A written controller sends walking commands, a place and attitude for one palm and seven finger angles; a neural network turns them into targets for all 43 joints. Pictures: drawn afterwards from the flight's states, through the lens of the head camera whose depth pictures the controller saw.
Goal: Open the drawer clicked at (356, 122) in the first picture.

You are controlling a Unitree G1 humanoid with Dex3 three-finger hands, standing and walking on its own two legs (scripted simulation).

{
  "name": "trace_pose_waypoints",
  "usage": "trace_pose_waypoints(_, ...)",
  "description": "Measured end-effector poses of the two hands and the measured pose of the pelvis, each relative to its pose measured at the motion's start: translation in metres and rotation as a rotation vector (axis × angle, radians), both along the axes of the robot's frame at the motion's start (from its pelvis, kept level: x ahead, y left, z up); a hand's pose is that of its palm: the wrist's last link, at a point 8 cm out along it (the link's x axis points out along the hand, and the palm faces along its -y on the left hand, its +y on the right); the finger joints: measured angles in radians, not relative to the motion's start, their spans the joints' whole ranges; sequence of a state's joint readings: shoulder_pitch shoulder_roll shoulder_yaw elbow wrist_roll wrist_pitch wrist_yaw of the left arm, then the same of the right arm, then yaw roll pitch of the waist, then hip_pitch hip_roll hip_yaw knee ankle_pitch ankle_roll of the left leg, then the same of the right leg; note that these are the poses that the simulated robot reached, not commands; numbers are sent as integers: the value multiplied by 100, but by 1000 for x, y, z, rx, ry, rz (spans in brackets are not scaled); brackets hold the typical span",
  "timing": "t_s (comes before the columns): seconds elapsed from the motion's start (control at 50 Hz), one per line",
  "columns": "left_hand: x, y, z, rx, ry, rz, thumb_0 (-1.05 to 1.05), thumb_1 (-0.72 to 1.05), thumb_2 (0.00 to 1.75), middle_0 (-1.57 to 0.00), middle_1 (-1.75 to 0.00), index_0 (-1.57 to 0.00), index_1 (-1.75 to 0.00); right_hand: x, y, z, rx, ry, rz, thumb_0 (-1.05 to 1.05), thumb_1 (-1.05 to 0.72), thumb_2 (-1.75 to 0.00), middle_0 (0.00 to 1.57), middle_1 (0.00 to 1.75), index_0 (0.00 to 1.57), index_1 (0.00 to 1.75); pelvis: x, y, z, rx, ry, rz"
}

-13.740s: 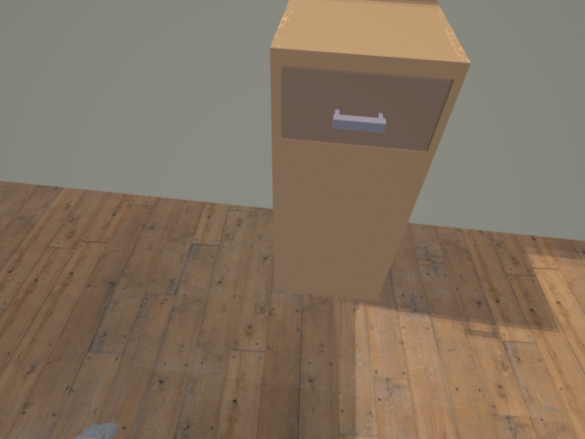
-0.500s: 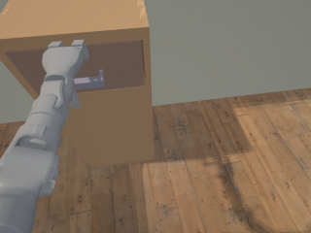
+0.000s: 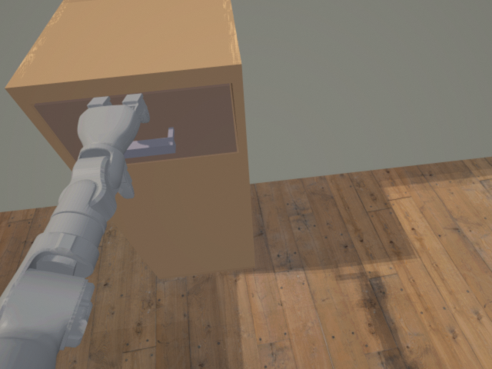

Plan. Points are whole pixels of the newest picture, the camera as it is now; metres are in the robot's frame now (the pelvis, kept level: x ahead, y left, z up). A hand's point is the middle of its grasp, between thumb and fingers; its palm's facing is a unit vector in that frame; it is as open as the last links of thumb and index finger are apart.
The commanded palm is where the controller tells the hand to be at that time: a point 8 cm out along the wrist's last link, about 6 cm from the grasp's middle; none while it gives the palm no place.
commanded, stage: re-aim the fingers above the handle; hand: left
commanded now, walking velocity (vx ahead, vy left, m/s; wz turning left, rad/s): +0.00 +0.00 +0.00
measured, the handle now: (146, 141) +0.53 +0.22 +0.05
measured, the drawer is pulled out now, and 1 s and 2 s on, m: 0.00 0.00 0.00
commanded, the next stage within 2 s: lower the fingers behind the handle in 0.92 s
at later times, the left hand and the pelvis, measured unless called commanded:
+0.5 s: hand (123, 154) +0.43 +0.22 +0.12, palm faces -0.01 +0.02 -1.00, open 13.8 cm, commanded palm +0.41 +0.21 +0.17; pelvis -0.01 -0.01 +0.00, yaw +1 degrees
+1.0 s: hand (129, 162) +0.43 +0.21 +0.10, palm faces -0.08 +0.01 -1.00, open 13.8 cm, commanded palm +0.42 +0.21 +0.17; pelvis -0.01 +0.00 +0.00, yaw +1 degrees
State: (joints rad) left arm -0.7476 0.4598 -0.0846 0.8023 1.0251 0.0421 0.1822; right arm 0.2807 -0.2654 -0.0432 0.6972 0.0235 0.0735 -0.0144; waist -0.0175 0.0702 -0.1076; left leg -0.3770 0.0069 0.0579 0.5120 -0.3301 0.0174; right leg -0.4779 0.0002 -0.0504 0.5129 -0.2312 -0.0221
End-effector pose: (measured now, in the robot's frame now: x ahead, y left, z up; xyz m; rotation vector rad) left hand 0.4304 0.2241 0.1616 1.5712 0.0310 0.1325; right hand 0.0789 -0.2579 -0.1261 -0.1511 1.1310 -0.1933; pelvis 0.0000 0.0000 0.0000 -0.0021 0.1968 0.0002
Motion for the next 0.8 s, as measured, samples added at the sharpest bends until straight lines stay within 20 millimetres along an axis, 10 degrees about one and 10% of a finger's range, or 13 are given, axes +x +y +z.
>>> trace_pose_waypoints(0.32, -24, -17, 9, 19, 6, -26, 0, -49, 30, -32, -120, -32, -121, 51, 5, 16, -13, -154, 63, 1, -91, -90, 20, 29, 20, 30, -10, -6, 2, 9, -66, 22)
trace_pose_waypoints(0.64, -22, -30, -12, -13, 88, -95, 0, -49, 30, -32, -120, -32, -120, -3, -5, 3, -24, -22, 9, 1, -91, -90, 20, 30, 20, 30, -12, -6, 2, 11, -54, 8)
trace_pose_waypoints(0.8, -12, -12, 12, 16, -67, -15, 0, -49, 30, -32, -120, -32, -120, -18, -7, 0, -17, -2, -24, 1, -91, -90, 20, 29, 20, 30, -13, -6, 2, 11, -45, -9)
